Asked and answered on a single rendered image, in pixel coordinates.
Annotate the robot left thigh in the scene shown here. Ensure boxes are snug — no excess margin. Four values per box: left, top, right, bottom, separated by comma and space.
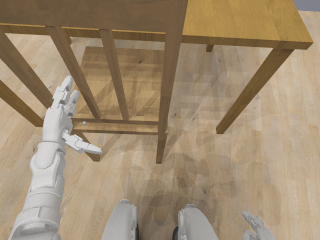
101, 203, 137, 240

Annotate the left robot forearm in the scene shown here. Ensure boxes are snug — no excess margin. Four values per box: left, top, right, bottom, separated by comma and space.
8, 141, 66, 240

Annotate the table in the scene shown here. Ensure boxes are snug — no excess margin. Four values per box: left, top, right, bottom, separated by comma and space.
0, 0, 314, 134

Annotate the left robot hand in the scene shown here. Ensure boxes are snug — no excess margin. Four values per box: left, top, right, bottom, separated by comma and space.
42, 75, 103, 154

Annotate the chair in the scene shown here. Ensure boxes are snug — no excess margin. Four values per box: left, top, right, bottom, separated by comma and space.
0, 0, 188, 164

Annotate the robot right shin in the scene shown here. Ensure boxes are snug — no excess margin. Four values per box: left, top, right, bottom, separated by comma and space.
177, 204, 195, 240

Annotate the right robot hand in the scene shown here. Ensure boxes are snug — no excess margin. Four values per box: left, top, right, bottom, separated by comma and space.
242, 211, 276, 240

